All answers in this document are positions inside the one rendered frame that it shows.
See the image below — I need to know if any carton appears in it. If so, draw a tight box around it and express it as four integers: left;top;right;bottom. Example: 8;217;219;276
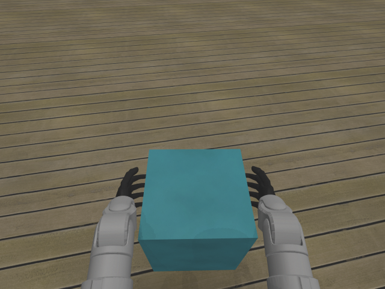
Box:
138;149;258;272

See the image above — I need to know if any robot left hand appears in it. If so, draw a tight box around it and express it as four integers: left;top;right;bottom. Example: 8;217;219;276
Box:
116;167;146;208

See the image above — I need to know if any left robot forearm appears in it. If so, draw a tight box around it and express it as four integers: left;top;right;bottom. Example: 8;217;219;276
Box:
81;196;137;289

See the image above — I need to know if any right robot forearm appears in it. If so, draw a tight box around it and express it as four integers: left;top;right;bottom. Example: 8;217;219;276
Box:
257;194;320;289

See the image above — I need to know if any robot right hand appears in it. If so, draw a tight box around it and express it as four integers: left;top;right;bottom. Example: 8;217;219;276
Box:
245;166;275;208

